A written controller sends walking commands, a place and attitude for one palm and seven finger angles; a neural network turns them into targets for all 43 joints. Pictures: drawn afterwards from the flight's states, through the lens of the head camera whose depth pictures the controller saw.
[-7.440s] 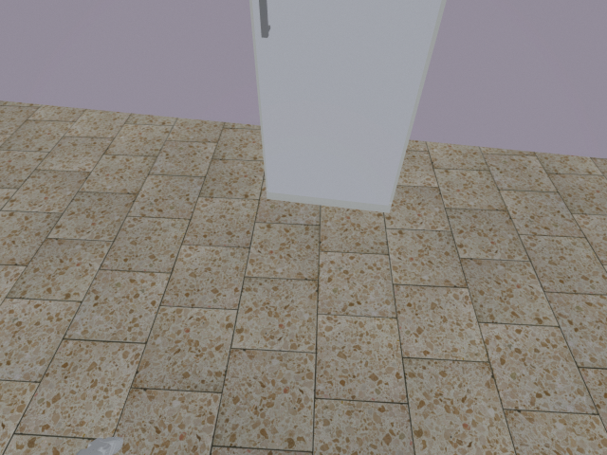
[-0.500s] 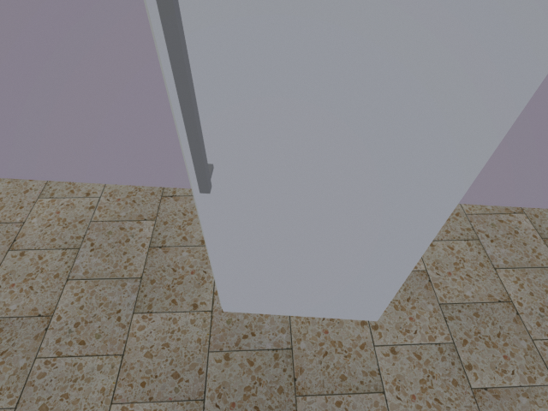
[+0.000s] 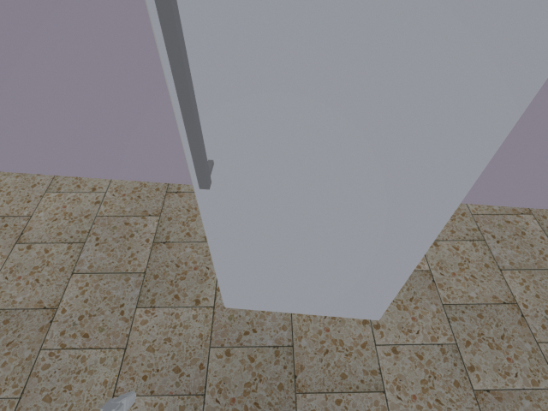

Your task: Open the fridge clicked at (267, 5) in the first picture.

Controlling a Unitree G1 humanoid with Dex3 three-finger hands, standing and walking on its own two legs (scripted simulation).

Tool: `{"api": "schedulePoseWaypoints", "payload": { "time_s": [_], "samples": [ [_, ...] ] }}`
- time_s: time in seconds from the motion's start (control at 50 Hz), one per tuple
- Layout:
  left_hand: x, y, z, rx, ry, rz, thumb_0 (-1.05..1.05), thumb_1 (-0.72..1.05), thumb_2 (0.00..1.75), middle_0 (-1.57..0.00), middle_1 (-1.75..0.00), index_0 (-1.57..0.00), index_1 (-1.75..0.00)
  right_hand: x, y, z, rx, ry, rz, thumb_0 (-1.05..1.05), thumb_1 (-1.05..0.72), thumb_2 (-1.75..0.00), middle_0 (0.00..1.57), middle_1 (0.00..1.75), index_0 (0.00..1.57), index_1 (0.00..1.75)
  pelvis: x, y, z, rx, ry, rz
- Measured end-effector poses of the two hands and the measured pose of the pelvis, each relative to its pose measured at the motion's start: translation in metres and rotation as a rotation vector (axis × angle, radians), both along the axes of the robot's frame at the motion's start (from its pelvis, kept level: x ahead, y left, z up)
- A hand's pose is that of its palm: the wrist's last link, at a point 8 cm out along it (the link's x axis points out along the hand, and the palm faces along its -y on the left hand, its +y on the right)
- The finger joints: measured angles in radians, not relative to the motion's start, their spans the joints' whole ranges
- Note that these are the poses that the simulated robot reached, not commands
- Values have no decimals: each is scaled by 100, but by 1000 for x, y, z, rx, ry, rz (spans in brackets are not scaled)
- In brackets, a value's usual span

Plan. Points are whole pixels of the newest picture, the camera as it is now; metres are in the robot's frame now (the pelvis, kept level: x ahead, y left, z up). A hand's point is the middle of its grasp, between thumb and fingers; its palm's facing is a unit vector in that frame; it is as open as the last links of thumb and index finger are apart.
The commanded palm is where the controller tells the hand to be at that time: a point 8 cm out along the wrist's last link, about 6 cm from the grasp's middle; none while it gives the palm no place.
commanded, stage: raise the hand to about handle height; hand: left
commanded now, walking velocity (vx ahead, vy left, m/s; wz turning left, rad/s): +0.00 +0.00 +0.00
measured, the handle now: (186, 70) +0.50 +0.17 +0.24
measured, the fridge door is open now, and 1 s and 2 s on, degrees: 0 0 0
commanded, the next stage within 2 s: none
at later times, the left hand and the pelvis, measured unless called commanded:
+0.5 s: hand (121, 374) +0.16 +0.21 +0.00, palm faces +0.02 -1.00 -0.06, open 9.5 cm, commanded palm +0.14 +0.28 +0.02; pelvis -0.04 -0.01 -0.06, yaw +2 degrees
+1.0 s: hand (77, 318) +0.20 +0.26 +0.07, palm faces +0.03 -1.00 -0.06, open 12.5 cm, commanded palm +0.17 +0.31 +0.09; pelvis -0.03 +0.02 -0.03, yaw +1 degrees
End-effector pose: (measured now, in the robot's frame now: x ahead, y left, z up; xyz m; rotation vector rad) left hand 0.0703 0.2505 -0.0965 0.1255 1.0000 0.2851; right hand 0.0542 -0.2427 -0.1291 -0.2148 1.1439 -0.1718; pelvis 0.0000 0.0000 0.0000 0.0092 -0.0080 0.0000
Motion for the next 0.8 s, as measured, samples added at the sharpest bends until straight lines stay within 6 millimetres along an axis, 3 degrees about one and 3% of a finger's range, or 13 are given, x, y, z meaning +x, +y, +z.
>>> {"api": "schedulePoseWaypoints", "payload": {
  "time_s": [0.08, 0.14, 0.18, 0.24, 0.32, 0.4, 0.48, 0.62, 0.7, 0.8],
  "samples": [
    [76, -2, 86, 46, -572, -32, 2, 87, 88, -20, -33, -20, -33, 37, -3, 13, -5, -276, 8, 1, -91, -90, 20, 30, 20, 30, -8, -2, -7, 2, 30, 29],
    [102, -8, 117, 18, -874, -134, 1, 82, 86, -20, -35, -20, -36, 66, -8, 21, 1, -429, 20, 1, -90, -90, 20, 30, 20, 30, -18, -6, -19, 2, 92, 17],
    [103, -13, 116, -17, -985, -234, 1, 79, 85, -20, -38, -21, -38, 83, -12, 25, 2, -513, 36, 1, -90, -90, 20, 30, 20, 30, -26, -10, -31, 3, 126, 8],
    [87, -12, 95, -77, -983, -333, 1, 72, 82, -21, -42, -21, -42, 103, -19, 31, -13, -610, 72, 1, -90, -90, 20, 30, 20, 30, -35, -14, -47, 3, 153, 5],
    [54, 6, 71, -105, -904, -247, 1, 63, 78, -22, -47, -23, -48, 116, -23, 35, -54, -665, 116, 1, -90, -90, 20, 30, 20, 30, -40, -16, -60, -10, 163, 16],
    [40, 18, 80, -43, -957, -190, 2, 54, 75, -23, -53, -23, -54, 114, -17, 29, -80, -637, 161, 1, -90, -90, 20, 30, 20, 30, -41, -16, -64, -36, 156, 36],
    [59, 18, 100, -40, -1022, -271, 2, 45, 71, -23, -59, -23, -60, 99, -6, 16, -64, -573, 172, 1, -90, -90, 20, 30, 20, 30, -43, -14, -62, -53, 147, 47],
    [99, 30, 119, -99, -940, -334, 1, 28, 64, -24, -70, -25, -70, 64, 13, 11, -2, -492, 88, 1, -90, -90, 20, 30, 21, 30, -39, -5, -46, -46, 138, 23],
    [104, 42, 135, -74, -950, -300, 1, 19, 60, -25, -76, -25, -76, 53, 16, 14, 4, -473, 65, 1, -90, -90, 20, 30, 21, 30, -34, 1, -39, -41, 134, 12],
    [102, 48, 147, -61, -976, -298, 1, 8, 55, -26, -83, -26, -84, 54, 14, 20, -17, -470, 79, 1, -90, -90, 20, 30, 21, 30, -30, 9, -34, -41, 125, 14]
  ]
}}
